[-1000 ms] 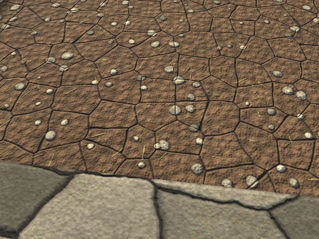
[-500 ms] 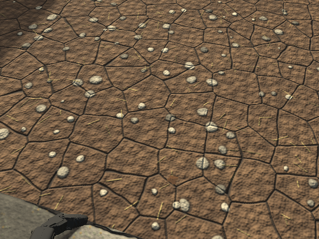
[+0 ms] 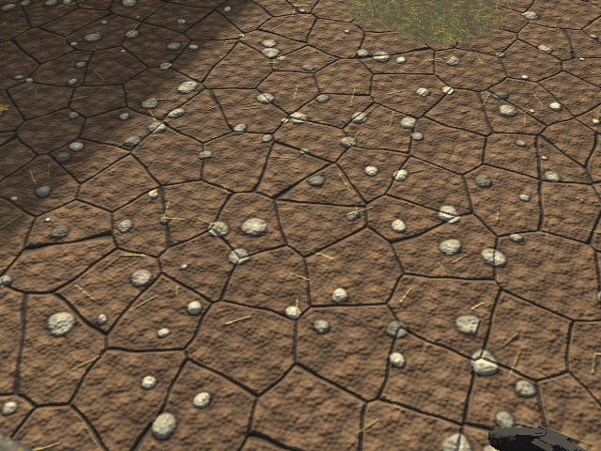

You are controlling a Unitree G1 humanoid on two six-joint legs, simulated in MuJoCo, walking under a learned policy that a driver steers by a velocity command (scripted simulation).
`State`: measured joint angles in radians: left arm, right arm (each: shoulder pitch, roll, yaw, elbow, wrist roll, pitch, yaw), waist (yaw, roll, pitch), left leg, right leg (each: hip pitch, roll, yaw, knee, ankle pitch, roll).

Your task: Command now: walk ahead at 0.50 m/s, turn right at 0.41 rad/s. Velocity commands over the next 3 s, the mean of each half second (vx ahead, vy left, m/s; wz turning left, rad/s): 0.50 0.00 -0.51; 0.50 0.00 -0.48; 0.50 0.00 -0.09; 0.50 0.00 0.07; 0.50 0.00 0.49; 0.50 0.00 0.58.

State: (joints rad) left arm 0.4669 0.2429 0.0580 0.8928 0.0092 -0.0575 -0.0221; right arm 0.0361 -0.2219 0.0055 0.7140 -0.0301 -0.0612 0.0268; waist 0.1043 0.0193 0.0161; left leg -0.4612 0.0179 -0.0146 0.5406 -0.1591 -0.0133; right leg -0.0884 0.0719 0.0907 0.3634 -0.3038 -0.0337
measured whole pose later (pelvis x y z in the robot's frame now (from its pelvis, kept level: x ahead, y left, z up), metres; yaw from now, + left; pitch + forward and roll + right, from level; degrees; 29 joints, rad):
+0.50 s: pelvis +0.24 -0.02 -0.01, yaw -18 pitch +2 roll +1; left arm 0.03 0.25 0.04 0.67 0.04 0.01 -0.08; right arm 0.42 -0.25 -0.04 0.88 -0.02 -0.08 -0.01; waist -0.07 -0.03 0.04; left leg 0.09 0.03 0.27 0.29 -0.40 -0.03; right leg -0.58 -0.03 -0.09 0.66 -0.15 -0.10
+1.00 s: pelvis +0.49 -0.14 +0.00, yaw -32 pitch +2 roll -1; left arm 0.44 0.27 0.05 0.83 0.01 -0.06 0.00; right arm 0.08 -0.25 -0.02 0.71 -0.04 -0.02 0.04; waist 0.08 0.04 0.03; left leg -0.62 0.07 0.01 0.65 -0.02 -0.01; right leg 0.04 0.14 0.13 0.25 -0.31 -0.12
